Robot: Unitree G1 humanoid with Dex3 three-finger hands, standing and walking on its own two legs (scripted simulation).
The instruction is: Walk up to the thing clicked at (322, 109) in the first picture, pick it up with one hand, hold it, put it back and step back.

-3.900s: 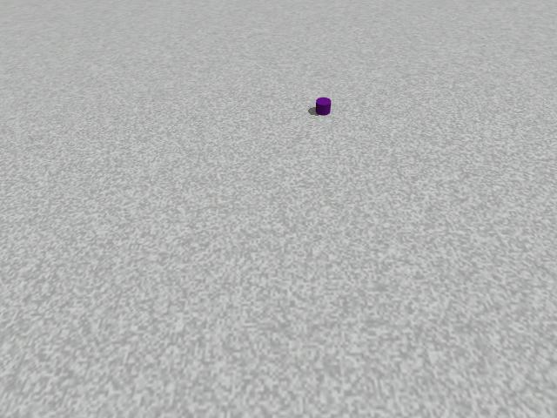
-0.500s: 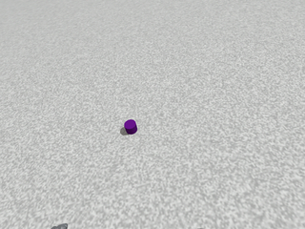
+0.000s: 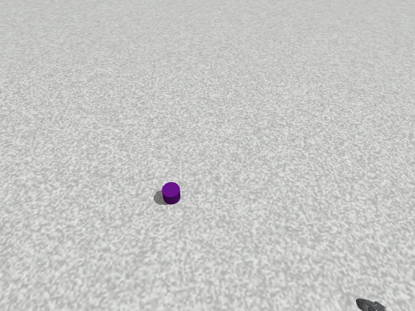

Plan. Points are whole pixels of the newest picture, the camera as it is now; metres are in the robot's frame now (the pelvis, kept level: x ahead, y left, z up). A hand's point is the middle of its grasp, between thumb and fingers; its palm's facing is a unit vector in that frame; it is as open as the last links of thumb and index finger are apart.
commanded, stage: walk up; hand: left
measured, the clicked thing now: (171, 193) +0.82 +0.19 -0.72
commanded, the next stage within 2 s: none
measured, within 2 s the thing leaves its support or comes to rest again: neither
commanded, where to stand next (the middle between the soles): +0.36 -0.01 m, yaw -3 degrees
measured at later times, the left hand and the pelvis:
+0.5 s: hand (112, 256) +0.26 +0.24 -0.11, palm faces -0.08 -0.90 -0.43, open 7.4 cm; pelvis +0.16 -0.03 +0.00, yaw -4 degrees
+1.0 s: hand (107, 235) +0.33 +0.28 -0.16, palm faces -0.11 -0.94 -0.32, open 7.4 cm; pelvis +0.27 +0.01 +0.00, yaw -3 degrees
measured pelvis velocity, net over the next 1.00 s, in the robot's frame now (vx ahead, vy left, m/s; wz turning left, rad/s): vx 0.27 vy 0.01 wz -0.06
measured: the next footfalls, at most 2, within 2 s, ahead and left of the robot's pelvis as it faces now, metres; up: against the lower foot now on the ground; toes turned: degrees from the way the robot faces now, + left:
right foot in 0.40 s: +0.26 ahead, -0.15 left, +0.00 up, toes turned -7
left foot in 0.84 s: +0.39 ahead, +0.11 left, +0.00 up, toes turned -2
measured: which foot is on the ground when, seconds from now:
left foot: down 0.00-0.42, up 0.44-0.82, down 0.84-1.00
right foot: up 0.00-0.38, down 0.40-0.86, up 0.88-1.00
